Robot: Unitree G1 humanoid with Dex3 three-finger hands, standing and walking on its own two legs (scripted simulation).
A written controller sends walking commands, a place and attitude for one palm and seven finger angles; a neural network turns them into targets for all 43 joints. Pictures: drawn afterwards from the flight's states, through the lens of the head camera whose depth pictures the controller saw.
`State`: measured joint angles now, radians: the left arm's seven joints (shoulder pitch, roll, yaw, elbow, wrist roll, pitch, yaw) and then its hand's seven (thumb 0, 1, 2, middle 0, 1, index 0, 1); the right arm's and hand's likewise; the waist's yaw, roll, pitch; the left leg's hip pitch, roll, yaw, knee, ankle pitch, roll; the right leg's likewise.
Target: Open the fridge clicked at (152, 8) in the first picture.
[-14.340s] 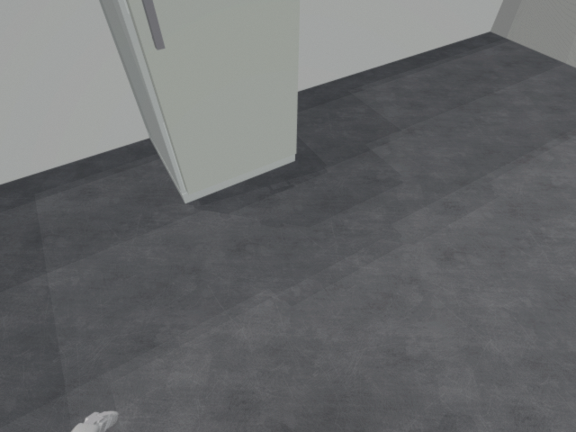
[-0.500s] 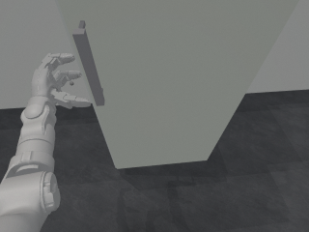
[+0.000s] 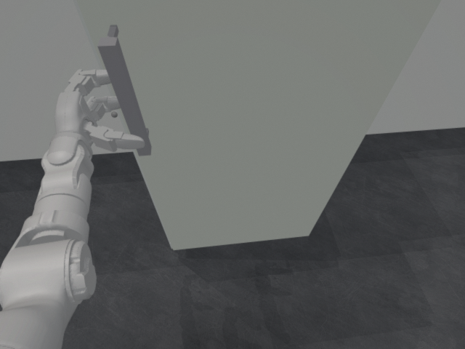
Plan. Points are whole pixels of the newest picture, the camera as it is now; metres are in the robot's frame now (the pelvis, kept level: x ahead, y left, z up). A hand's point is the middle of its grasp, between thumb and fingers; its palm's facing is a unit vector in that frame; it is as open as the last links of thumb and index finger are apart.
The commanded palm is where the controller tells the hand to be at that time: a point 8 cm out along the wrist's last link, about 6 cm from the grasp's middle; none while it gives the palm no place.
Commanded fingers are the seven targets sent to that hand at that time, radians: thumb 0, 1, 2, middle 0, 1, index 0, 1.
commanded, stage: feel for the door with the fingertips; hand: left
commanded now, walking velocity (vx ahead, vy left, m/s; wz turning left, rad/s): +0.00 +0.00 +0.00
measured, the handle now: (131, 98) +0.52 +0.18 +0.14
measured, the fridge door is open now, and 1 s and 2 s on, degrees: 0 0 0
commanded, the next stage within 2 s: slide the fingers in behind the handle in 0.16 s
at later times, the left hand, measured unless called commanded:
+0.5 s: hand (113, 112) +0.48 +0.20 +0.14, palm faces +0.09 -1.00 +0.01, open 13.7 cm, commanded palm +0.45 +0.25 +0.14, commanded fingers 0.00 -0.50 0.30 -0.30 -1.20 -0.30 -1.20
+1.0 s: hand (123, 116) +0.47 +0.18 +0.14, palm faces +0.09 -1.00 +0.02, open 14.0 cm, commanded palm +0.44 +0.23 +0.14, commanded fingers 0.00 -0.50 0.30 -0.30 -1.20 -0.30 -1.20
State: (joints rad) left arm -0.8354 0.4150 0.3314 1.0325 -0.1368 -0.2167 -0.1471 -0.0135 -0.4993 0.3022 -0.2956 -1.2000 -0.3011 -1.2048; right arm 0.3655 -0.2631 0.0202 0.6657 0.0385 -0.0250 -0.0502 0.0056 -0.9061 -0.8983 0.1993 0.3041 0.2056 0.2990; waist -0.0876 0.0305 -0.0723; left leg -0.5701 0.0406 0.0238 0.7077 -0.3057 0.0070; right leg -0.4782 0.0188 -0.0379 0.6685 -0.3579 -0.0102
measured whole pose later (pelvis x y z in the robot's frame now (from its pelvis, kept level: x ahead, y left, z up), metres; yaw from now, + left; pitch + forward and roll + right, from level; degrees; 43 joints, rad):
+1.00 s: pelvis +0.00 +0.01 +0.00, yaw +0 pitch +10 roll -2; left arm -0.83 0.36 0.30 1.01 -0.13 -0.21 -0.10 -0.01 -0.50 0.30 -0.30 -1.20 -0.30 -1.20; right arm 0.35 -0.25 0.02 0.67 0.03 -0.02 -0.04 0.01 -0.91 -0.90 0.20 0.30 0.21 0.30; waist -0.08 0.03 -0.08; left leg -0.58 0.04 0.03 0.72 -0.32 0.01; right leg -0.48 0.01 -0.03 0.67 -0.36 0.00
